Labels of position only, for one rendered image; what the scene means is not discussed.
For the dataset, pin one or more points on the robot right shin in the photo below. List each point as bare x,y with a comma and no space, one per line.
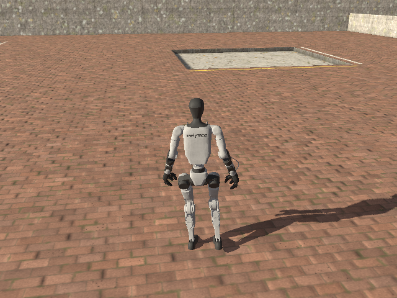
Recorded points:
216,221

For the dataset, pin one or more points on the right robot forearm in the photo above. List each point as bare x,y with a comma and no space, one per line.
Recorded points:
229,164

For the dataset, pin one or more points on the left robot forearm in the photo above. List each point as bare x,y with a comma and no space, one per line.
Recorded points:
169,164

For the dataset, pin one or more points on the right robot hand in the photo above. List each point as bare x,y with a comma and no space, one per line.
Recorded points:
234,180

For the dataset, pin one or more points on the robot left upper arm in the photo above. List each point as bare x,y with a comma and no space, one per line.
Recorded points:
178,131

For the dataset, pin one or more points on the robot right upper arm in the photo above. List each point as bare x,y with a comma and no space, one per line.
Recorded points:
220,141

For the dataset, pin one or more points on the right robot foot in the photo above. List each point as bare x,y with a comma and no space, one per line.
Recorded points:
218,245

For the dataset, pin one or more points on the left robot hand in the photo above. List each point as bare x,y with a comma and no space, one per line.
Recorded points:
169,176

